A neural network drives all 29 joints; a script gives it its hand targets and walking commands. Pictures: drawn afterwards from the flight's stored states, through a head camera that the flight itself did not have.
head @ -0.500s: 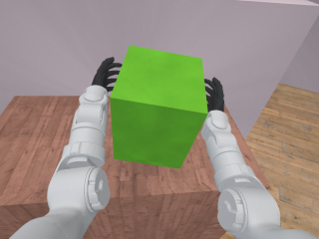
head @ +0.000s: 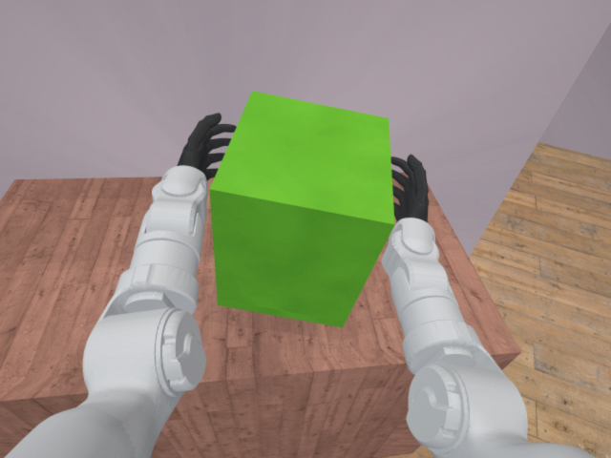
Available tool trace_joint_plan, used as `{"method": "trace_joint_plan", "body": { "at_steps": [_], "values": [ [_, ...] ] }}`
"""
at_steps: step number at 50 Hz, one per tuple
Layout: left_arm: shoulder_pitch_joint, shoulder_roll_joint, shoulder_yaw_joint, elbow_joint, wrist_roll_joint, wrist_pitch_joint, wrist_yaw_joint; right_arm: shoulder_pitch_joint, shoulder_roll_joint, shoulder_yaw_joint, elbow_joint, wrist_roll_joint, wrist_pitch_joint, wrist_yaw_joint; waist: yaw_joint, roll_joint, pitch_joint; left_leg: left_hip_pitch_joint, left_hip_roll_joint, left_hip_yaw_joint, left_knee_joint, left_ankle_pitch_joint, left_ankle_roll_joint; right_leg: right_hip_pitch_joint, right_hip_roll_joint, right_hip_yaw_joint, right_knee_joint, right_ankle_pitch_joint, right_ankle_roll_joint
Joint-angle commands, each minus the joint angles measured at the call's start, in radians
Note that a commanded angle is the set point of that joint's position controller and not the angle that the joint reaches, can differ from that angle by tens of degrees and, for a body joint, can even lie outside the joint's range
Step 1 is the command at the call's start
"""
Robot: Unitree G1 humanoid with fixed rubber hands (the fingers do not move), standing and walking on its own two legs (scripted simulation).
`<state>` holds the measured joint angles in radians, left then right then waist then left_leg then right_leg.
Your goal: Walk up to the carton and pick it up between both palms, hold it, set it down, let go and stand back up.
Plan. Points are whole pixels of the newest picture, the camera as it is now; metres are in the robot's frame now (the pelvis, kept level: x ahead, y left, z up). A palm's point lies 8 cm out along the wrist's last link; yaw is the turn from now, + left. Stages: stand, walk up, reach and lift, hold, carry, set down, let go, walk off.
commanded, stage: set down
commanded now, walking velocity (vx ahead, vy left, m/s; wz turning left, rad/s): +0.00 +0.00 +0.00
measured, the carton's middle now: (299, 215) +0.45 -0.02 +0.09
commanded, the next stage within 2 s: none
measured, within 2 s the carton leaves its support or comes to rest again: rests again in 1.78 s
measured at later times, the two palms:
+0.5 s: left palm (202, 174) +0.47 +0.12 +0.15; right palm (405, 224) +0.39 -0.16 +0.12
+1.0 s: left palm (205, 179) +0.49 +0.12 +0.13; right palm (397, 232) +0.40 -0.16 +0.10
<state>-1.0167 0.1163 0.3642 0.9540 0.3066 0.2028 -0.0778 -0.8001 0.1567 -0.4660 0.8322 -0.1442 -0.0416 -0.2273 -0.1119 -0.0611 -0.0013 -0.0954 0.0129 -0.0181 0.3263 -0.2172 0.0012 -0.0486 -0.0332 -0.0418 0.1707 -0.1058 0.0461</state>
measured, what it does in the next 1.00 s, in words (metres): stands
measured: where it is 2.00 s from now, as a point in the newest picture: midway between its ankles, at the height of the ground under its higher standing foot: outside the picture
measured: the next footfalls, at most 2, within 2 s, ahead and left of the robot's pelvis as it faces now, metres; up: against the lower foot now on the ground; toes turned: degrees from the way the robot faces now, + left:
none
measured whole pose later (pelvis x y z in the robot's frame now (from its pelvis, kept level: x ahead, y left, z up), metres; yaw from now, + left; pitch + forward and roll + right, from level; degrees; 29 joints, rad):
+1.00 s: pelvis +0.01 +0.01 +0.00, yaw +0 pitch +8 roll -2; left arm -1.13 0.19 0.42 1.25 0.33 0.04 -0.11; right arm -0.82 0.28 -0.71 0.82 -0.39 -0.10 -0.22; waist -0.14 -0.05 -0.06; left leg -0.26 0.01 -0.01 0.35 -0.22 0.01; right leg -0.21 -0.04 -0.04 0.19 -0.11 0.05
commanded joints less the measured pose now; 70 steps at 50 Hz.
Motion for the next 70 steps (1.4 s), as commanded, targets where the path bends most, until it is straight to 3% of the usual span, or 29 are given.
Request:
{"method": "trace_joint_plan", "body": {
  "at_steps": [1, 7, 12, 36, 44, 70],
  "values": [
    [-0.547, -0.619, -0.236, -0.023, -0.050, -0.046, -0.154, -0.798, 0.422, 0.329, -0.174, -0.031, -0.094, 0.124, -0.011, 0.113, -0.539, 0.080, -0.042, 0.110, 0.010, 0.466, -0.071, 0.278, 0.067, -0.083, 0.101, 0.424, -0.010],
    [-0.560, -0.602, -0.208, 0.023, -0.040, -0.060, -0.162, -0.793, 0.426, 0.285, -0.156, -0.067, -0.095, 0.123, -0.018, 0.115, -0.527, 0.059, -0.041, 0.115, 0.002, 0.429, -0.070, 0.263, 0.063, -0.084, 0.099, 0.402, -0.009],
    [-0.580, -0.605, -0.207, 0.038, -0.039, -0.084, -0.162, -0.790, 0.439, 0.264, -0.147, -0.094, -0.107, 0.126, -0.022, 0.134, -0.568, 0.066, -0.037, 0.114, 0.015, 0.476, -0.082, 0.254, 0.066, -0.087, 0.108, 0.429, -0.013],
    [-0.617, -0.545, -0.113, 0.194, -0.001, -0.164, -0.179, -0.761, 0.503, 0.177, -0.106, -0.214, -0.121, 0.131, -0.026, 0.130, -0.615, -0.047, -0.036, 0.119, 0.009, 0.455, -0.067, 0.278, 0.053, -0.069, 0.145, 0.522, -0.003],
    [-0.642, -0.541, -0.103, 0.241, 0.003, -0.192, -0.180, -0.766, 0.513, 0.132, -0.081, -0.254, -0.133, 0.134, -0.039, 0.154, -0.650, -0.040, -0.028, 0.113, 0.030, 0.497, -0.081, 0.231, 0.056, -0.074, 0.149, 0.515, -0.009],
    [-0.668, -0.491, -0.028, 0.403, 0.039, -0.275, -0.182, -0.736, 0.550, 0.036, 0.013, -0.343, -0.151, 0.146, -0.055, 0.177, -0.681, -0.112, -0.021, 0.103, 0.056, 0.521, -0.083, 0.176, 0.048, -0.069, 0.181, 0.561, -0.012]
  ]
}}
